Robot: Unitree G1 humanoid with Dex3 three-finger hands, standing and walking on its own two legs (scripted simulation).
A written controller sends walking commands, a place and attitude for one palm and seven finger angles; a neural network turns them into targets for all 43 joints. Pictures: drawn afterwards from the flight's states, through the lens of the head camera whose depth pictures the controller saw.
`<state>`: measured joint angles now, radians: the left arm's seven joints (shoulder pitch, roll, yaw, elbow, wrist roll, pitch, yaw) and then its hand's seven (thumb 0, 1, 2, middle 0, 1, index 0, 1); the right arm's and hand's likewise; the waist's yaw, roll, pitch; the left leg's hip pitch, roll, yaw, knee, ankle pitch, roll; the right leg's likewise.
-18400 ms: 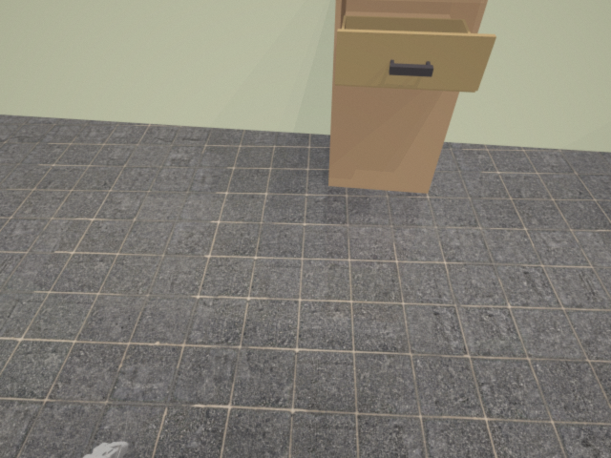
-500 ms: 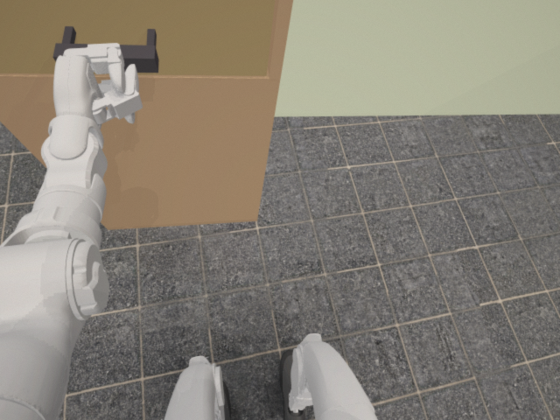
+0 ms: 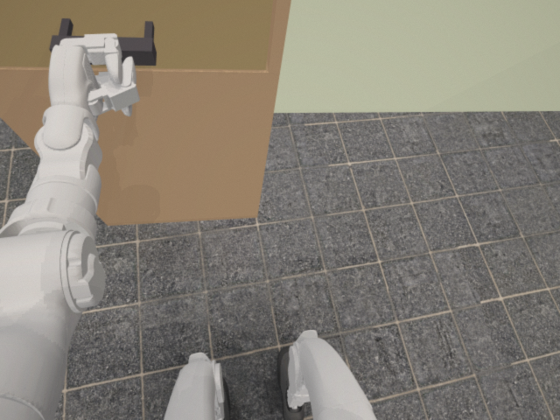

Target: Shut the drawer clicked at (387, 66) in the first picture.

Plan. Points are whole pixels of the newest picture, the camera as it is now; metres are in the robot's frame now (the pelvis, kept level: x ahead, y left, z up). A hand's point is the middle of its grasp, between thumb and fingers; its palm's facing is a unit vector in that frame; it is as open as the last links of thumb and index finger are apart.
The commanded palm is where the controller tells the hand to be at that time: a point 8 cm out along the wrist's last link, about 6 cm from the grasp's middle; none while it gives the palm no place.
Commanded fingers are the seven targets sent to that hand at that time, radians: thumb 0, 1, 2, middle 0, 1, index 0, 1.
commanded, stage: pull the fist back off the drawer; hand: left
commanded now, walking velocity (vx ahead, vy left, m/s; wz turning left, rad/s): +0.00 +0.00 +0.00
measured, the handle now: (107, 39) +0.63 +0.16 +0.08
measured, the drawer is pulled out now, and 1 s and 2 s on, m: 0.00 0.00 0.00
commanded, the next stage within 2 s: draw the hand back to the body in 0.36 s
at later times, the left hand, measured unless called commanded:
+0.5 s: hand (135, 88) +0.55 +0.12 +0.07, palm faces -0.03 -1.00 -0.04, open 3.0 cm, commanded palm +0.50 +0.18 +0.09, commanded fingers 0.00 0.90 0.90 -1.40 -1.60 -1.40 -1.60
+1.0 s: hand (49, 151) +0.40 +0.17 +0.16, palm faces -0.02 -1.00 -0.07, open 3.3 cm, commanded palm +0.37 +0.22 +0.17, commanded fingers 0.00 0.90 0.90 -1.40 -1.60 -1.40 -1.60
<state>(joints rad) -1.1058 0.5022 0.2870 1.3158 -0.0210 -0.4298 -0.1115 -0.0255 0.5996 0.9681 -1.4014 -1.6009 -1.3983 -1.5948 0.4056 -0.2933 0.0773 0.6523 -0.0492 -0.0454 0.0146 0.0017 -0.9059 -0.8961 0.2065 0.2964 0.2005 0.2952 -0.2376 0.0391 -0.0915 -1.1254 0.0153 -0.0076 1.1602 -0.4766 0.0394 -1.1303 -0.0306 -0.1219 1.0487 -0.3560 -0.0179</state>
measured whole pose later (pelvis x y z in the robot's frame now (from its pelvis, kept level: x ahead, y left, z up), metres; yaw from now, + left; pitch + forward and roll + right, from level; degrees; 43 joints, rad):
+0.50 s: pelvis +0.03 +0.00 +0.02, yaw -2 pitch +23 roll -2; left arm -0.88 0.39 0.34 1.12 -0.04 -0.44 -0.11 -0.01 0.79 0.89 -1.40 -1.60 -1.40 -1.59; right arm 0.38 -0.27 0.05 0.59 -0.03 0.06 0.04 0.00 -0.91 -0.90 0.21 0.30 0.20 0.30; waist -0.19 0.04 -0.11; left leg -0.99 0.03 0.03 1.09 -0.51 0.04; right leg -1.02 -0.01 -0.08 1.01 -0.39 -0.01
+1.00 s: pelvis +0.07 -0.01 +0.07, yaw +0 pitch +9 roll -1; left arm -0.14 0.27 0.18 0.31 -0.21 -0.22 -0.20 0.02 0.90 0.90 -1.40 -1.60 -1.40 -1.60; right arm 0.24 -0.28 0.02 0.53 0.06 -0.03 -0.02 0.01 -0.91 -0.90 0.20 0.30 0.20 0.29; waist -0.02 0.05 -0.09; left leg -0.47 0.01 0.03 0.76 -0.44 0.03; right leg -0.52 -0.01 -0.08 0.72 -0.35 -0.01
